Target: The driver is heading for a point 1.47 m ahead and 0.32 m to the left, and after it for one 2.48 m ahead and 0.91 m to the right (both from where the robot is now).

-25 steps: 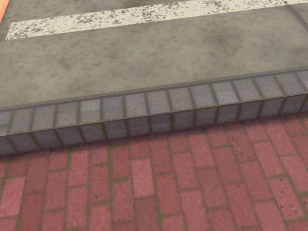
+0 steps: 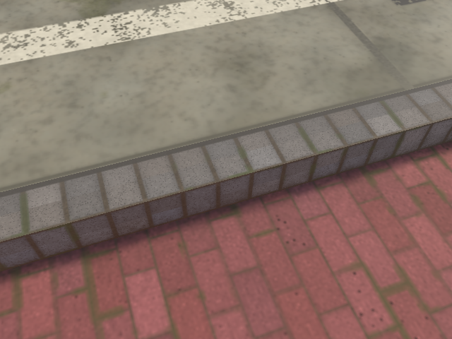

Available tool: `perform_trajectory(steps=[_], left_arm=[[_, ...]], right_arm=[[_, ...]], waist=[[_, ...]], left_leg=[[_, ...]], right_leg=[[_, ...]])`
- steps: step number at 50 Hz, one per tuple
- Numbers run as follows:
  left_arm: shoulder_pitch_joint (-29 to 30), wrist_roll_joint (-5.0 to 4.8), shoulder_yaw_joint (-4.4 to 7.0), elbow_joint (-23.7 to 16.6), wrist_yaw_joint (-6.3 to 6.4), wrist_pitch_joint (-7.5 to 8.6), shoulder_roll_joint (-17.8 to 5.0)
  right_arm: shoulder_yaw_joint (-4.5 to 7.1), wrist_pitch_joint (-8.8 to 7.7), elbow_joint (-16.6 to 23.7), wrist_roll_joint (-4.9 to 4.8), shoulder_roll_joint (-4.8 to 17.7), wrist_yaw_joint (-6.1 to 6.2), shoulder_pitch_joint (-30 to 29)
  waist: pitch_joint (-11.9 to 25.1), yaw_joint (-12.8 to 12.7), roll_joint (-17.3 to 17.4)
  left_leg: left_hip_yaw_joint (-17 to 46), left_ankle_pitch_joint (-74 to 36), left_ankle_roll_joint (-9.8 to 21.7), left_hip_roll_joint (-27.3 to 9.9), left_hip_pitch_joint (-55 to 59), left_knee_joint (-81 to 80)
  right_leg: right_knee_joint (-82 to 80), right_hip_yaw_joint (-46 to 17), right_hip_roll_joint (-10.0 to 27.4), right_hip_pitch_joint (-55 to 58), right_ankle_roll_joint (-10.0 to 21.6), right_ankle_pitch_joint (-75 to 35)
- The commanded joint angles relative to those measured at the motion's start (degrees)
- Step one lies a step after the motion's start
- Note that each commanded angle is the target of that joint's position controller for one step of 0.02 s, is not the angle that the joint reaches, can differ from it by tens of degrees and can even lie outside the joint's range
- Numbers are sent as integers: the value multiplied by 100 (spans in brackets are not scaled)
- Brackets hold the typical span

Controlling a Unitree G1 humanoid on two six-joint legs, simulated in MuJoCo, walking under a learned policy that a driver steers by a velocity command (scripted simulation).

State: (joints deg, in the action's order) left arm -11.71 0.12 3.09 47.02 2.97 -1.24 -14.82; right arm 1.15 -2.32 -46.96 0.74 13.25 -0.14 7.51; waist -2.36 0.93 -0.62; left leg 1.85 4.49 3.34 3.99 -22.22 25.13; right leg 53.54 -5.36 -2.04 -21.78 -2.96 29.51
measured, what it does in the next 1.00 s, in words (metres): walks ahead, turning left: right foot, then left foot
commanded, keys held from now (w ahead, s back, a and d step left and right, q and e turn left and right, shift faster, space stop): q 0.62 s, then w+q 0.02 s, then w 0.10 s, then w+e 0.26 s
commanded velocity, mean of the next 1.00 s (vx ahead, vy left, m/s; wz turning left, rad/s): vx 0.10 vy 0.00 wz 0.32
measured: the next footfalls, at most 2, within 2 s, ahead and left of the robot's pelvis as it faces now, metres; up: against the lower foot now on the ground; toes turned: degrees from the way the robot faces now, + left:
right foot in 0.20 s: +0.07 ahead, -0.13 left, +0.00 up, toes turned +10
left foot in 0.68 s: +0.02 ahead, +0.12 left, +0.00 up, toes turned +26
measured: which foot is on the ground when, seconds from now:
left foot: down 0.00-0.20, up 0.22-0.66, down 0.68-1.00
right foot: up 0.00-0.18, down 0.20-0.66, up 0.68-1.00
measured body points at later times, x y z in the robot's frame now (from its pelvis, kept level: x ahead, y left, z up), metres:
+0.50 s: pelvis +0.02 -0.03 +0.01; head +0.06 -0.04 +0.46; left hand +0.06 +0.26 -0.09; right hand +0.24 -0.26 -0.11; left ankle +0.00 +0.12 -0.67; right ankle +0.03 -0.14 -0.73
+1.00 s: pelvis +0.09 +0.06 +0.01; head +0.10 +0.08 +0.46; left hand +0.10 +0.36 -0.11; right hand +0.27 -0.16 -0.09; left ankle -0.01 +0.10 -0.73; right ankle +0.29 -0.06 -0.66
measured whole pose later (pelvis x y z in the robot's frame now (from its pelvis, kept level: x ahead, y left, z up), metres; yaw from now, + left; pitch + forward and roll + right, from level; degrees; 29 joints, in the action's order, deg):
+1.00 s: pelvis +0.09 +0.06 +0.01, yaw +23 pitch +2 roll +0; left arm -13.6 -1.3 4.3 44.8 -0.9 2.9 -17.2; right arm 2.6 -4.4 -41.8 0.7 13.6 -0.3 19.3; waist 1.3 1.0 -3.0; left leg -3.6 13.5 3.3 2.8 -0.5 11.8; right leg 50.8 -3.9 5.3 -40.4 -1.2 0.4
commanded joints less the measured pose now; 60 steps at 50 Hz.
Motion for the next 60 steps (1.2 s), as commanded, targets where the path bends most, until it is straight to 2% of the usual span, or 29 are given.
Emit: perform_trajectory(steps=[1,6,9,10,11,12,13,15,16,19,22,25,29,31,32,33,34,35,36,37,38,39,40,42,44,50,57,59,60], left_arm=[[-543,-40,94,-126,87,50,-352],[-330,-86,104,-164,52,163,-433],[-681,-64,158,-79,-16,239,-522],[-902,26,240,-92,6,245,-840],[-733,166,374,-124,5,226,-1394],[-263,355,318,-360,-1,271,-1151],[167,329,217,-563,30,329,-821],[541,71,151,-705,25,388,-627],[480,25,120,-696,24,382,-598],[45,58,130,-606,64,275,-656],[-212,65,208,-576,104,180,-881],[-99,33,291,-647,61,149,-1104],[-5,-73,360,-682,-59,181,-1236],[103,-176,384,-684,-88,207,-1261],[71,-229,387,-657,-95,208,-1226],[-233,-175,328,-542,-120,221,-1018],[-134,59,159,-690,-177,250,-555],[190,114,91,-1112,-219,371,-426],[588,-81,209,-1143,-274,470,-843],[650,-207,266,-1124,-332,504,-1018],[504,-160,293,-963,-328,504,-1025],[395,-63,303,-854,-313,496,-1035],[225,-32,298,-747,-335,501,-978],[41,-73,261,-609,-378,527,-829],[99,-100,225,-595,-372,519,-720],[489,-164,137,-769,-420,533,-513],[1221,-153,-21,-1260,-692,622,-309],[1091,-167,27,-1362,-733,612,-439],[778,-163,96,-1342,-723,587,-584]], right_arm=[[320,37,465,-43,1115,86,-182],[413,156,578,-153,1125,213,-63],[423,278,674,-262,1031,284,-93],[370,297,740,-263,841,293,-54],[322,249,1028,-265,577,254,-260],[432,171,965,-146,923,236,-106],[549,180,777,-158,1185,207,262],[565,334,478,-121,1037,234,756],[537,389,485,-115,916,233,759],[443,430,814,-218,732,186,260],[365,440,1140,-208,640,98,-116],[304,447,1375,-189,576,-16,-245],[367,499,1549,-211,695,-113,-195],[413,520,1578,-227,706,-163,-41],[448,521,1504,-225,706,-165,197],[547,513,1374,-222,894,-110,576],[721,477,1307,-252,1424,-7,1154],[744,320,1419,-164,1878,-19,1391],[629,151,1313,-114,1463,-70,1531],[514,47,1234,-119,1172,-71,1296],[443,-8,1243,-156,997,-55,955],[377,-41,1268,-161,868,-43,674],[357,-84,1281,-112,865,-25,565],[372,-195,1220,-20,900,-5,666],[378,-276,1078,-3,899,3,879],[425,-314,770,-10,1008,16,1105],[480,-215,423,-136,1141,73,1351],[514,-171,424,-133,1314,100,1241],[537,-138,436,-130,1416,131,1204]], waist=[[647,-163,823],[779,-127,912],[739,-391,814],[773,-426,371],[397,-237,-1270],[395,-207,-1361],[492,40,-845],[516,181,-430],[456,126,-392],[292,-179,-606],[368,-400,-707],[404,-431,-793],[469,-379,-928],[521,-221,-921],[663,-102,-819],[876,-19,-412],[1164,150,919],[1246,274,1790],[1147,575,1052],[660,379,1008],[348,177,777],[173,56,844],[142,-42,890],[207,-82,652],[153,-13,486],[-196,202,530],[-487,427,403],[-184,226,592],[152,23,746]], left_leg=[[1852,622,948,-1237,604,-1125],[2237,957,904,-1269,700,-1165],[2085,1234,493,-910,168,-822],[1785,1724,184,-619,-524,-131],[598,2317,-81,276,-1581,1198],[634,2840,-288,109,-1643,2569],[793,2568,-350,30,-1469,3390],[673,1969,-577,-1,-1561,4207],[613,1834,-688,-46,-1614,4526],[271,1444,-919,-228,-1882,4137],[98,1455,-1024,-455,-1824,3351],[-206,1614,-921,-617,-1227,2637],[-550,1641,-604,-529,-483,1749],[-657,1272,-338,-438,-35,898],[-802,837,-160,-258,518,277],[-590,552,60,-178,1553,-94],[1074,73,520,-1359,2923,-230],[3468,791,1798,-2745,3282,-723],[3500,1964,1902,-2737,2940,-1152],[2970,2822,1550,-2428,2574,-1291],[2465,2827,1224,-2137,2211,-1358],[2048,2400,1062,-1908,1943,-1476],[1665,1890,973,-1731,1732,-1607],[1153,992,919,-1629,1777,-1725],[803,435,868,-1625,1961,-1783],[33,-60,742,-1746,2223,-1968],[-651,-1068,565,-1952,2771,-1610],[-850,-2957,431,-1936,2854,-974],[-950,-4203,352,-1915,2897,-386]], right_leg=[[-656,201,-54,148,-51,-150],[-1678,130,-115,465,102,-859],[-3009,290,-39,1392,369,-1632],[-3410,-327,746,1985,649,-1497],[-3935,-1767,1896,1738,1404,-1630],[-4065,-2315,2587,1310,1877,-2433],[-3883,-1818,2352,1269,1789,-3011],[-3567,-845,1802,1484,1387,-3611],[-3511,-560,1723,1486,1379,-3968],[-3542,-66,1579,1833,1483,-4105],[-3506,22,1785,2273,1598,-4189],[-3481,282,1917,2033,1626,-4197],[-3239,490,2047,1807,1527,-4277],[-2877,595,2068,1773,1319,-4157],[-2597,779,1966,1562,1118,-3480],[-1981,1038,1729,908,827,-2596],[-232,1539,1188,-654,374,-653],[1177,1030,322,-2507,131,1038],[1668,283,557,-2782,195,732],[1563,245,748,-2850,342,126],[1338,281,884,-2752,390,-477],[1046,265,957,-2575,357,-996],[997,315,972,-2296,330,-1479],[906,349,968,-2210,269,-2173],[613,274,967,-2388,214,-2525],[-662,10,709,-2513,183,-3219],[-1710,616,620,-2322,547,-2804],[-1814,956,317,-1669,780,-2283],[-1765,1142,79,-1115,913,-2009]])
